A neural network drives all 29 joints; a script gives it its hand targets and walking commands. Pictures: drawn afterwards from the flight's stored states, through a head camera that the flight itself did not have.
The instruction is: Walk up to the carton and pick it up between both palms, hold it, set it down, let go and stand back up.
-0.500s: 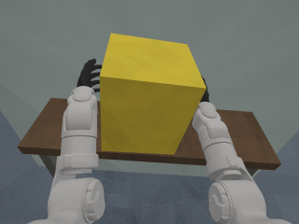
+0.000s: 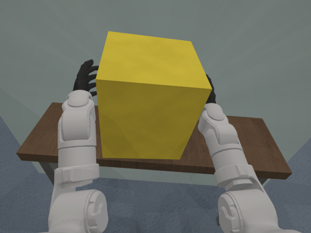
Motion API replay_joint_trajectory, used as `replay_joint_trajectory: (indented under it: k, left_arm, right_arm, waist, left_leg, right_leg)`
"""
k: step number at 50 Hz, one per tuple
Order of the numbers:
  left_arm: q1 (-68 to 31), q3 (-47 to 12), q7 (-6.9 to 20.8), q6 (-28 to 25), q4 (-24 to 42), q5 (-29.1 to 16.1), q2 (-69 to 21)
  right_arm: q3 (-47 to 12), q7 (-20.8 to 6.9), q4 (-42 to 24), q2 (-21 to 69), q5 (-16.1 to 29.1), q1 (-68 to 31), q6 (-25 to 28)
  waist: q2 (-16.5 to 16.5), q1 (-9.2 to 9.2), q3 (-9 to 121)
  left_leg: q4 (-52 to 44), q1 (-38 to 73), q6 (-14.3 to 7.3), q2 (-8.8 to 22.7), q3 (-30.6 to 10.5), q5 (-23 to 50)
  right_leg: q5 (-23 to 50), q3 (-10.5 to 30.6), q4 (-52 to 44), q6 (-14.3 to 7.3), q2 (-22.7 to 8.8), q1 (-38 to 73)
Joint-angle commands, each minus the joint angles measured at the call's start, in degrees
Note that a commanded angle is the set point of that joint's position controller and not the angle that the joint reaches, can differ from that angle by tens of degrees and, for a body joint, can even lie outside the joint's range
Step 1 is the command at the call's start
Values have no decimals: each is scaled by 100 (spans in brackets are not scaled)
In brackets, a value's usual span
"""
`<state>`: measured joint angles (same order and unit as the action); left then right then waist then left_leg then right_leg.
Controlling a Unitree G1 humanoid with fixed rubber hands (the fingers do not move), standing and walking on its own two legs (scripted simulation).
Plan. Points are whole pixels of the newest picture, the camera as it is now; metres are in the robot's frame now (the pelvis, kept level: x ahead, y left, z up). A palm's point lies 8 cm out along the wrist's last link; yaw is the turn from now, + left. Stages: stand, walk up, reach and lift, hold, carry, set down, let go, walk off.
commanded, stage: hold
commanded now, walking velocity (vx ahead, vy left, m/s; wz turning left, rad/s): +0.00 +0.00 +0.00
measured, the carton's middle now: (146, 99) +0.40 -0.01 +0.17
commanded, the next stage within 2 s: none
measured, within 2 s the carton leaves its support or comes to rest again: neither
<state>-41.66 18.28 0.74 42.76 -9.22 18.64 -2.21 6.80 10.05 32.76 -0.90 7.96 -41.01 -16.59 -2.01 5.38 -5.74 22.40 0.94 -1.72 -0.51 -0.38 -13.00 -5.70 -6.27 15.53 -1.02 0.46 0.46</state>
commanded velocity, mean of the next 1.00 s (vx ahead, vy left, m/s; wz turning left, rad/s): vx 0.00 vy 0.00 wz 0.00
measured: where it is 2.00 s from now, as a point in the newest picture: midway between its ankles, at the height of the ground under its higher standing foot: outside the picture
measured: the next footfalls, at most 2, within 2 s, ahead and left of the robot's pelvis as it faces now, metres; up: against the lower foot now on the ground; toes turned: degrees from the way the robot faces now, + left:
none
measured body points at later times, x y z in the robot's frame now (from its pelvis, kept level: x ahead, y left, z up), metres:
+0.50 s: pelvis -0.01 +0.00 +0.00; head -0.05 +0.02 +0.45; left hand +0.38 +0.15 +0.23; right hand +0.37 -0.16 +0.20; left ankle +0.01 +0.10 -0.75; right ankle +0.05 -0.11 -0.75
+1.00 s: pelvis -0.01 -0.01 +0.00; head -0.06 +0.01 +0.45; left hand +0.37 +0.15 +0.24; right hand +0.38 -0.15 +0.21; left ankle +0.01 +0.10 -0.75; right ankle +0.05 -0.11 -0.75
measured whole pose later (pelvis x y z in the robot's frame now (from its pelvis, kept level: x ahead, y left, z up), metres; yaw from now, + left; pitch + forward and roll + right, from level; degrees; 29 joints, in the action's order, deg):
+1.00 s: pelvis -0.01 -0.01 +0.00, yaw +0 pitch -11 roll -1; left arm -42.9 20.2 2.6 48.2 -5.8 19.5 -1.4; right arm 6.6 11.5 29.4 -0.2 8.9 -43.4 -23.2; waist -1.9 4.8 -4.3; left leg 21.7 1.1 -1.3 -0.7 -0.6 -11.9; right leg -5.8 -6.1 16.5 -1.5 0.4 0.1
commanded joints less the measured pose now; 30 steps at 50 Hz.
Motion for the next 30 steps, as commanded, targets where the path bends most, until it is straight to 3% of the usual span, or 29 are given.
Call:
replay_joint_trajectory:
  k: [1, 14, 20, 30]
  left_arm:
    - [-3669, -2721, 724, -172, 500, -935, -2811]
    - [-3630, -2782, 757, 96, 744, -974, -2770]
    - [-3733, -2633, 797, 197, 624, -924, -2714]
    - [-3839, -2468, 865, 290, 477, -864, -2656]
  right_arm:
    - [-2235, -547, -1786, 2887, 448, -4889, 328]
    - [-2368, -522, -2003, 2895, 617, -4947, 71]
    - [-2269, -547, -1841, 2919, 567, -5016, -57]
    - [-2171, -536, -1775, 2978, 556, -5198, -174]
  waist:
    - [355, 104, 2861]
    - [428, 61, 2665]
    - [392, 15, 2532]
    - [364, -12, 2498]
  left_leg:
    - [-425, -396, 288, -81, 74, 1816]
    - [-475, -455, 309, -67, 66, 1804]
    - [-646, -693, 232, -81, 126, 1283]
    - [-694, -845, 180, -91, 159, 1072]
  right_leg:
    - [1030, 87, 140, 211, 193, 1463]
    - [823, 109, 133, 186, 226, 1423]
    - [452, 118, 96, 183, 206, 1425]
    - [380, 137, 105, 194, 167, 1501]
